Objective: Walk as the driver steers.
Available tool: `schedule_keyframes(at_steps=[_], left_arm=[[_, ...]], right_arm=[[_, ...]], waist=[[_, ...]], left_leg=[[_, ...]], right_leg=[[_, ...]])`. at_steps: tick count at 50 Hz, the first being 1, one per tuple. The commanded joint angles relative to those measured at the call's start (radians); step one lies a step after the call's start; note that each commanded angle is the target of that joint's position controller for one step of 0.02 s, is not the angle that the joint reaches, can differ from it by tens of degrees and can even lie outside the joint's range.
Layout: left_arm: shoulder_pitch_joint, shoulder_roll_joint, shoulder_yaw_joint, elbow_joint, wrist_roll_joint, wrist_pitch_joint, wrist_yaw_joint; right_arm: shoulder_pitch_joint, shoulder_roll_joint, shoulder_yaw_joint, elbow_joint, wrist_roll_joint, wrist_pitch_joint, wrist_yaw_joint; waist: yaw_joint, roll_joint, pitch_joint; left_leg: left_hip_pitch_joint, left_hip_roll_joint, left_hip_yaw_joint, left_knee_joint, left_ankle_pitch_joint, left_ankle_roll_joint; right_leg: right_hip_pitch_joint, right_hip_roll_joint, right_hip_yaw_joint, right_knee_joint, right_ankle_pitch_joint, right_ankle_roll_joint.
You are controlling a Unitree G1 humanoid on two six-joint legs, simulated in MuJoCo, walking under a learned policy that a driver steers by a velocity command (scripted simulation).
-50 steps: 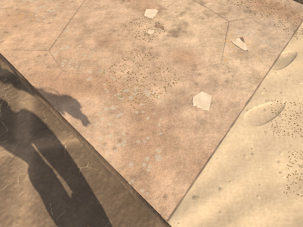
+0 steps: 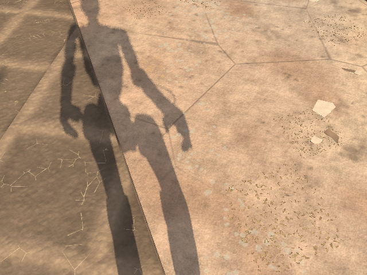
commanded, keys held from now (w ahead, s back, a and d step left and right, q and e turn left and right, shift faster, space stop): w+e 0.74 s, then w+q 0.26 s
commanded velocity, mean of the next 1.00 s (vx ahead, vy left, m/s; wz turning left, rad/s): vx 0.50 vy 0.00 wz -0.38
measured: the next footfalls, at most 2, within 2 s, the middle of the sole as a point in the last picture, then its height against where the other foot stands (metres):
right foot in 0.36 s outside the picture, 0.10 m higher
left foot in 0.82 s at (206, 215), level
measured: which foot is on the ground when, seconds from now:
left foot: down 0.00-0.38, up 0.40-0.80, down 0.82-1.00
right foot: up 0.00-0.34, down 0.36-0.84, up 0.86-1.00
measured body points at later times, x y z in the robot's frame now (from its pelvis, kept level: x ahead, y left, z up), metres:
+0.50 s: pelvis +0.26 -0.06 +0.07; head +0.27 -0.06 +0.52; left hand +0.47 +0.15 -0.03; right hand +0.33 -0.35 -0.03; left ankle +0.22 +0.11 -0.54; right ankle +0.27 -0.12 -0.63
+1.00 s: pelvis +0.57 -0.11 +0.11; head +0.59 -0.11 +0.56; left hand +0.80 +0.07 +0.00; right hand +0.54 -0.39 +0.00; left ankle +0.64 -0.04 -0.63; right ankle +0.44 -0.19 -0.53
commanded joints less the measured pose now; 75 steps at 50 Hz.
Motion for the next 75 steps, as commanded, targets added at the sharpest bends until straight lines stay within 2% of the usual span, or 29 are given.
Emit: schedule_keyframes(at_steps=[1, 5, 8, 12, 17, 18, 19, 20, 21, 23, 25, 30, 33, 37, 41, 42, 43, 44, 45, 47, 50, 55, 61, 64, 65, 66, 67, 69, 75], left_arm=[[-0.002, -0.046, -0.029, -0.122, -0.006, 0.012, -0.010], [-0.097, -0.045, -0.061, -0.234, 0.026, 0.035, -0.004], [-0.198, -0.029, -0.051, -0.267, 0.045, 0.028, 0.006], [-0.369, -0.110, -0.087, -0.347, 0.030, 0.013, -0.019], [-0.192, 0.007, -0.037, -0.318, 0.019, 0.031, -0.047], [-0.045, 0.088, 0.000, -0.282, 0.026, 0.031, -0.045], [0.066, 0.237, 0.046, -0.256, 0.047, 0.024, -0.037], [0.106, 0.224, 0.044, -0.222, 0.075, 0.021, -0.020], [0.068, 0.144, 0.012, -0.210, 0.078, 0.006, -0.022], [0.019, 0.070, -0.004, -0.178, 0.046, -0.013, -0.037], [-0.078, 0.044, -0.005, -0.196, 0.052, -0.025, -0.029], [0.046, 0.111, 0.015, -0.137, 0.044, -0.020, 0.008], [0.104, 0.105, 0.016, -0.121, 0.037, 0.006, 0.024], [0.111, 0.184, 0.044, -0.127, 0.014, -0.002, 0.033], [0.092, 0.143, 0.033, -0.112, 0.042, 0.008, 0.020], [0.100, 0.092, 0.011, -0.137, 0.067, 0.006, 0.016], [0.310, 0.014, -0.013, -0.123, 0.041, -0.008, 0.005], [0.295, 0.089, -0.009, -0.100, 0.030, -0.018, 0.004], [0.111, 0.149, 0.003, -0.136, 0.026, -0.026, -0.001], [-0.074, 0.133, -0.002, -0.197, 0.061, -0.050, 0.001], [-0.060, 0.097, -0.010, -0.210, 0.072, -0.057, -0.004], [-0.203, 0.042, -0.037, -0.229, 0.071, -0.050, -0.010], [-0.327, 0.104, -0.008, -0.246, 0.046, -0.061, -0.012], [-0.185, 0.143, 0.024, -0.213, 0.053, -0.070, 0.001], [-0.030, 0.192, 0.040, -0.195, 0.069, -0.071, 0.010], [0.057, 0.266, 0.059, -0.172, 0.078, -0.051, 0.014], [0.076, 0.216, 0.055, -0.158, 0.059, -0.043, 0.007], [0.005, 0.127, 0.029, -0.161, 0.058, -0.043, 0.008], [-0.056, 0.123, 0.032, -0.101, 0.067, -0.056, 0.004]], right_arm=[[0.105, 0.027, 0.023, 0.054, -0.008, -0.025, -0.002], [0.003, -0.038, 0.035, 0.067, -0.013, -0.030, -0.017], [0.071, -0.074, 0.034, 0.100, -0.029, -0.053, -0.044], [0.233, -0.112, 0.020, 0.152, 0.007, -0.015, -0.080], [0.101, -0.201, 0.007, 0.094, 0.004, 0.019, -0.079], [0.067, -0.193, 0.006, 0.060, 0.011, 0.002, -0.078], [0.048, -0.101, 0.025, -0.026, 0.007, -0.035, -0.064], [0.009, -0.125, 0.011, -0.028, -0.013, -0.085, -0.024], [-0.008, -0.158, -0.011, -0.050, 0.036, -0.105, 0.004], [-0.095, -0.089, 0.008, -0.086, 0.034, -0.105, -0.006], [-0.033, -0.088, 0.006, -0.080, 0.025, -0.079, -0.023], [-0.189, -0.074, 0.023, -0.125, -0.013, -0.070, -0.028], [-0.320, -0.006, 0.050, -0.152, 0.004, -0.071, -0.020], [-0.347, -0.118, 0.014, -0.161, 0.032, -0.092, -0.010], [-0.111, -0.196, -0.023, -0.097, 0.008, -0.106, -0.009], [0.054, -0.237, -0.027, -0.083, -0.008, -0.103, -0.011], [0.129, -0.315, -0.053, -0.037, -0.014, -0.094, -0.001], [0.122, -0.207, -0.031, -0.043, 0.021, -0.090, 0.003], [0.052, -0.141, -0.013, -0.060, 0.031, -0.082, -0.005], [0.002, -0.141, -0.003, -0.065, 0.016, -0.069, -0.005], [0.011, -0.110, 0.009, -0.056, 0.013, -0.066, -0.008], [0.041, -0.195, -0.017, -0.047, 0.030, -0.049, -0.026], [0.130, -0.200, -0.020, -0.029, 0.045, -0.024, -0.037], [0.100, -0.164, -0.015, -0.048, 0.037, -0.013, -0.042], [0.080, -0.104, 0.004, -0.072, 0.025, -0.017, -0.039], [0.191, -0.045, 0.025, -0.105, 0.041, -0.027, -0.041], [0.206, -0.128, 0.010, -0.101, 0.055, -0.027, -0.045], [0.074, -0.180, -0.011, -0.108, 0.040, -0.013, -0.045], [-0.009, -0.105, -0.007, -0.145, 0.034, 0.010, -0.025]], waist=[[0.028, 0.056, 0.026], [0.113, 0.010, 0.120], [0.046, 0.089, 0.060], [-0.046, 0.088, 0.021], [0.118, 0.270, -0.180], [0.187, 0.264, -0.250], [0.180, -0.078, -0.318], [0.158, -0.190, -0.392], [0.110, -0.112, -0.229], [0.035, 0.048, 0.019], [-0.050, -0.025, 0.029], [0.002, -0.002, 0.010], [0.060, -0.046, -0.014], [0.063, -0.108, -0.033], [-0.030, -0.126, -0.153], [-0.084, -0.026, -0.316], [0.001, 0.376, -0.428], [-0.032, 0.301, -0.394], [-0.065, 0.166, -0.225], [-0.043, 0.015, -0.069], [0.017, 0.085, -0.058], [-0.010, 0.104, -0.014], [-0.046, 0.127, -0.015], [0.041, 0.136, -0.074], [0.111, 0.045, -0.187], [0.079, -0.249, -0.298], [0.086, -0.259, -0.258], [0.086, -0.085, -0.078], [0.023, -0.074, 0.016]], left_leg=[[0.160, 0.385, -0.409, -0.254, -0.022, 0.179], [-0.113, 0.302, -0.144, -0.319, -0.020, 0.047], [-0.099, 0.229, -0.003, -0.360, 0.252, 0.031], [0.322, 0.322, -0.008, -0.281, 0.677, 0.012], [0.443, 0.371, 0.064, 0.107, 1.682, 0.045], [0.274, 0.330, 0.059, 0.332, 1.549, 0.027], [-0.185, 0.121, 0.011, 0.782, 0.611, -0.054], [-0.388, -0.021, -0.244, 1.005, -0.076, -0.050], [-0.528, 0.036, -0.295, 1.044, -0.098, -0.040], [-0.551, 0.094, -0.201, 0.962, -0.084, -0.040], [-0.425, 0.140, -0.184, 0.853, -0.052, -0.062], [-0.472, 0.112, -0.086, 0.579, 0.078, -0.119], [-0.265, 0.040, -0.040, 0.225, 0.208, -0.161], [-0.198, 0.053, -0.153, 0.003, 0.296, -0.156], [0.062, 0.077, -0.109, -0.055, 0.260, -0.029], [0.352, 0.232, -0.291, 0.014, 0.296, 0.046], [0.697, 0.449, -0.805, -0.088, 0.124, 0.271], [0.685, 0.443, -0.957, -0.191, -0.142, 0.269], [0.542, 0.395, -0.787, -0.204, -0.164, 0.220], [0.301, 0.304, -0.607, -0.241, 0.045, 0.185], [0.215, 0.231, -0.499, -0.272, 0.257, 0.187], [0.009, 0.179, -0.383, -0.286, 0.262, 0.155], [0.072, 0.200, -0.500, -0.198, 0.045, 0.097], [0.034, 0.140, -0.491, -0.024, 0.072, 0.034], [-0.084, 0.084, -0.409, 0.233, -0.016, -0.007], [-0.381, -0.024, -0.255, 0.521, -0.345, -0.066], [-0.537, 0.046, -0.239, 0.711, -0.356, -0.087], [-0.545, 0.108, -0.227, 0.798, -0.186, -0.101], [-0.457, 0.175, -0.199, 0.646, -0.020, -0.126]], right_leg=[[-0.456, -0.032, 0.110, 0.352, -0.017, -0.031], [-0.512, -0.075, 0.096, 0.043, 0.175, -0.002], [-0.362, -0.087, -0.021, -0.219, 0.335, 0.053], [-0.486, -0.115, -0.126, -0.502, 0.140, -0.003], [-0.006, 0.067, -0.230, -0.883, -0.029, -0.136], [0.279, 0.049, -0.064, -1.001, 0.048, -0.189], [0.601, -0.204, 0.568, -1.250, -0.001, -0.366], [0.697, -0.313, 0.978, -1.511, 0.063, -0.421], [0.603, -0.335, 0.842, -1.505, -0.014, -0.371], [0.328, -0.238, 0.548, -1.499, 0.117, -0.280], [0.199, -0.145, 0.354, -1.537, 0.234, -0.229], [0.312, -0.088, 0.238, -1.635, 0.453, -0.226], [0.261, -0.030, 0.157, -1.613, 0.477, -0.178], [0.449, -0.149, 0.315, -1.558, 0.420, -0.163], [0.567, -0.133, 0.252, -1.223, 0.832, -0.099], [0.408, -0.079, 0.211, -0.948, 0.608, -0.074], [0.002, 0.089, 0.124, -0.571, 0.001, 0.017], [-0.132, 0.038, 0.183, -0.453, -0.089, 0.011], [-0.184, -0.013, 0.154, -0.434, -0.011, 0.006], [-0.166, -0.068, 0.102, -0.535, 0.097, 0.002], [-0.106, -0.099, 0.077, -0.695, 0.128, 0.024], [0.050, -0.058, 0.017, -1.091, 0.299, 0.072], [0.182, -0.012, 0.065, -1.343, 0.427, 0.068], [0.423, -0.050, 0.067, -1.420, 0.365, 0.016], [0.647, -0.209, 0.205, -1.409, 0.323, -0.048], [0.912, -0.433, 0.583, -1.474, 0.192, -0.201], [0.888, -0.475, 0.765, -1.534, -0.051, -0.239], [0.672, -0.382, 0.512, -1.569, 0.039, -0.176], [0.450, -0.286, 0.155, -1.680, 0.404, -0.162]])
